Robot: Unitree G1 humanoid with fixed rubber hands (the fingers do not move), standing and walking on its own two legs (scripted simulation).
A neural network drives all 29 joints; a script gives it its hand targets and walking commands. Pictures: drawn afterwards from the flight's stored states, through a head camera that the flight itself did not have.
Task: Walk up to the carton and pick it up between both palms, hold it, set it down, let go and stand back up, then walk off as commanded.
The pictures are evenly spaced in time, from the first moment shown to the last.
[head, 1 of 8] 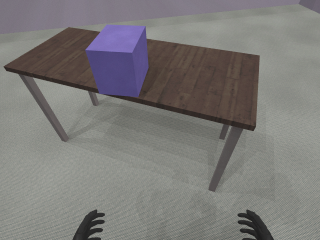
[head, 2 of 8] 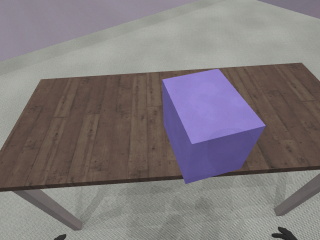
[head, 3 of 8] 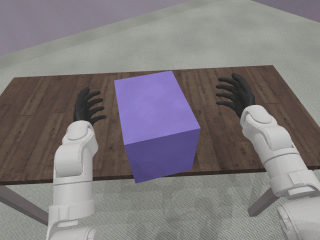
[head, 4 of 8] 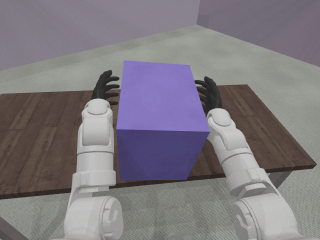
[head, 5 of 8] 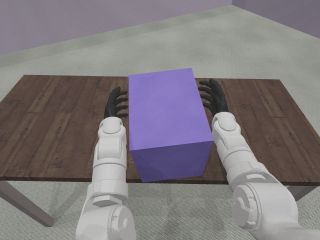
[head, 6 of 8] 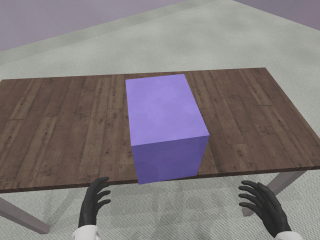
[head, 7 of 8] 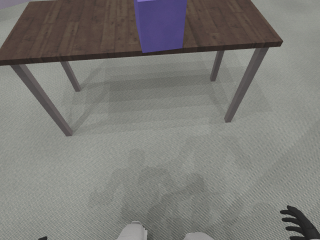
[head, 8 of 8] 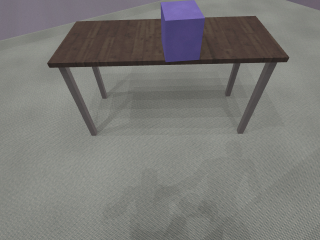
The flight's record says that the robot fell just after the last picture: no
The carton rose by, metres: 0.15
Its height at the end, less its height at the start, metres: +0.00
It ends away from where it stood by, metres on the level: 0.03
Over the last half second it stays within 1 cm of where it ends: yes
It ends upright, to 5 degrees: yes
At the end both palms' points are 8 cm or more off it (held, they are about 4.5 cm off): yes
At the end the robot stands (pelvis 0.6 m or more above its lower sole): yes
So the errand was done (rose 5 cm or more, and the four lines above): yes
